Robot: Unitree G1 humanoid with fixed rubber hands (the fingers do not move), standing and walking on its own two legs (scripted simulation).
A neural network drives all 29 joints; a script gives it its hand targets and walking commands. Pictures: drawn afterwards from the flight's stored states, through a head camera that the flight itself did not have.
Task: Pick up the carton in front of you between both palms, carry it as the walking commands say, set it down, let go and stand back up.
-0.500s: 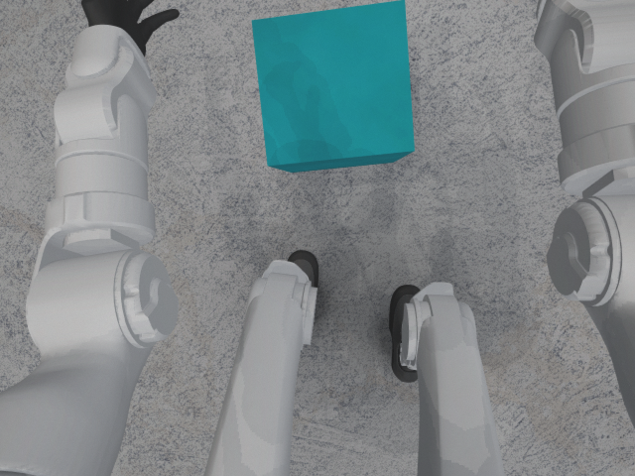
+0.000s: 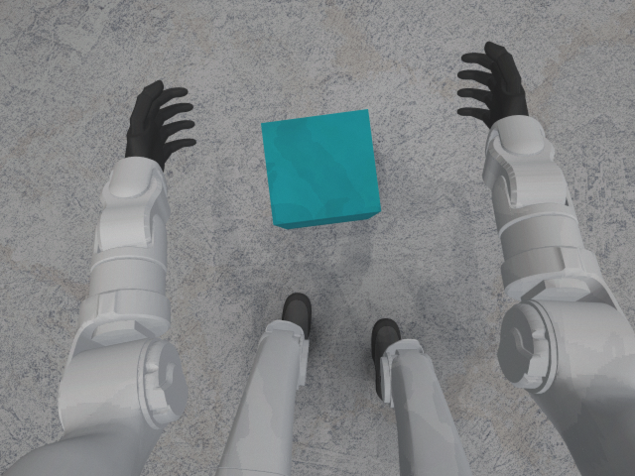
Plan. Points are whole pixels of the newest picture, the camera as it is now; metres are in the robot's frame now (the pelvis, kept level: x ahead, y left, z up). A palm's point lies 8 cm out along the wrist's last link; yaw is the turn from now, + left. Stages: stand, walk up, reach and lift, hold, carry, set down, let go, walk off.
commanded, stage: let go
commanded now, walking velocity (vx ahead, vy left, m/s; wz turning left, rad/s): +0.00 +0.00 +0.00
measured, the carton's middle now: (321, 177) +0.50 +0.08 -0.55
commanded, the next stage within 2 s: stand in 1.22 s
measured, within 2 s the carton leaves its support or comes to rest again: neither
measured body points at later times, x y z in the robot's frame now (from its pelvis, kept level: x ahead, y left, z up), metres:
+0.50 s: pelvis +0.05 +0.01 +0.08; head +0.19 +0.01 +0.51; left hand +0.27 +0.26 -0.01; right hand +0.35 -0.18 -0.02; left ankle +0.08 +0.11 -0.64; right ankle +0.04 -0.13 -0.64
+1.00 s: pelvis +0.08 -0.02 +0.11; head +0.10 -0.02 +0.55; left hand +0.25 +0.22 +0.03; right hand +0.26 -0.25 +0.03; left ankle +0.08 +0.11 -0.64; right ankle +0.04 -0.13 -0.64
